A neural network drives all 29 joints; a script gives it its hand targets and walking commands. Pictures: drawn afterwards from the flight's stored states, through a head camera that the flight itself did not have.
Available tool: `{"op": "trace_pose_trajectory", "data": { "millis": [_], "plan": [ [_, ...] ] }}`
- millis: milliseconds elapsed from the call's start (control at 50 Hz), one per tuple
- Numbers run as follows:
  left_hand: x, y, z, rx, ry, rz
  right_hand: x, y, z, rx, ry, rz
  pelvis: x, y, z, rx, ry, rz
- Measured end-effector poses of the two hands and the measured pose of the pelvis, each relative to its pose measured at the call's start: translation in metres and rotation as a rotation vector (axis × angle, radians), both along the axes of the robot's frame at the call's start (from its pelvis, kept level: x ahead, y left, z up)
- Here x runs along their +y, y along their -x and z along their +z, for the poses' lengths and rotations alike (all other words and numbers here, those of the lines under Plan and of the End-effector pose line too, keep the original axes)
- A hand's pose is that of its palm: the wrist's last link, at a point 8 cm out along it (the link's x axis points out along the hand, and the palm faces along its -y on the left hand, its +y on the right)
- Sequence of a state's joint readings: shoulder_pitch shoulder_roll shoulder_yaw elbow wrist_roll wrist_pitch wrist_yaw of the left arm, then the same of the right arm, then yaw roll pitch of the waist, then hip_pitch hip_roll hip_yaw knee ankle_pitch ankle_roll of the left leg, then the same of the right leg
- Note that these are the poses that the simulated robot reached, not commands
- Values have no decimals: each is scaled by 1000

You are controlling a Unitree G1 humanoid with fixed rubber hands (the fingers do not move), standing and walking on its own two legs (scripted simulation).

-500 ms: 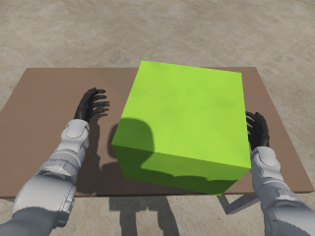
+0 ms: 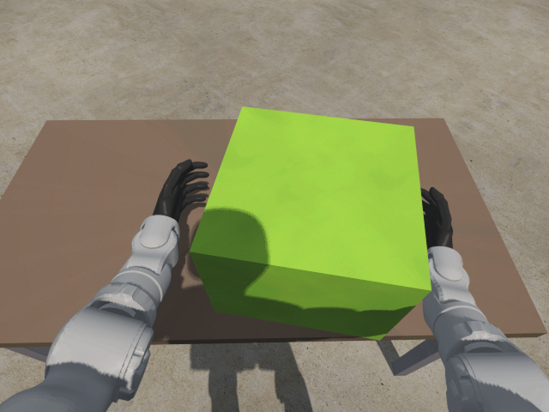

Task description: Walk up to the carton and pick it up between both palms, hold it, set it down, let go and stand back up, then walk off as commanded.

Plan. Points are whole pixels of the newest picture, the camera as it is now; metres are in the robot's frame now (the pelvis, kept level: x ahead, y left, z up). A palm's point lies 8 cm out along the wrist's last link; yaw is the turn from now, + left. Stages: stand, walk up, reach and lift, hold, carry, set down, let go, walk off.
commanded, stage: reach and lift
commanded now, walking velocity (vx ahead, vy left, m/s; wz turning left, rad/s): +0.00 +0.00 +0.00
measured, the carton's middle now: (310, 222) +0.43 -0.05 -0.01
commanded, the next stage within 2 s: none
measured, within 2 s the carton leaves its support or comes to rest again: leaves its support in 1.10 s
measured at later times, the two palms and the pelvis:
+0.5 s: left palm (178, 209) +0.41 +0.17 +0.05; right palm (427, 239) +0.38 -0.22 +0.02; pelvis +0.00 +0.00 +0.00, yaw +0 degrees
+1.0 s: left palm (173, 216) +0.40 +0.17 +0.05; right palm (423, 240) +0.38 -0.21 +0.03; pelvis +0.00 +0.00 +0.00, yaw +0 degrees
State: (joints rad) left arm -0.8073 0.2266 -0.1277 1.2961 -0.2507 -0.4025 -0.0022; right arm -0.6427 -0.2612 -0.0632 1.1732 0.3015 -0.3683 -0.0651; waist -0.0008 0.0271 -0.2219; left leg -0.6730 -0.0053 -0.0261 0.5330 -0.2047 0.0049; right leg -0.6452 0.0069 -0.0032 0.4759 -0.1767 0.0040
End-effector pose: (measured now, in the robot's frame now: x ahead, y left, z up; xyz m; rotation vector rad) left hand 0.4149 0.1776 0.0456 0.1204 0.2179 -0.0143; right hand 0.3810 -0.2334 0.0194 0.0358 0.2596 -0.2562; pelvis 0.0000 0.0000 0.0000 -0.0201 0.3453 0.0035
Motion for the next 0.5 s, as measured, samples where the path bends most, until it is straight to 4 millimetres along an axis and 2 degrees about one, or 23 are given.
{"op": "trace_pose_trajectory", "data": {
  "millis": [220, 500],
  "plan": [
    [-13, 0, -1, -11, 10, -14, 10, -1, -1, -2, 20, 19, 0, 0, 0, 0, 0, 0],
    [-12, 0, 0, -18, -4, -8, 12, -2, 0, -4, 52, 19, 0, 0, 0, 0, 0, 0]
  ]
}}
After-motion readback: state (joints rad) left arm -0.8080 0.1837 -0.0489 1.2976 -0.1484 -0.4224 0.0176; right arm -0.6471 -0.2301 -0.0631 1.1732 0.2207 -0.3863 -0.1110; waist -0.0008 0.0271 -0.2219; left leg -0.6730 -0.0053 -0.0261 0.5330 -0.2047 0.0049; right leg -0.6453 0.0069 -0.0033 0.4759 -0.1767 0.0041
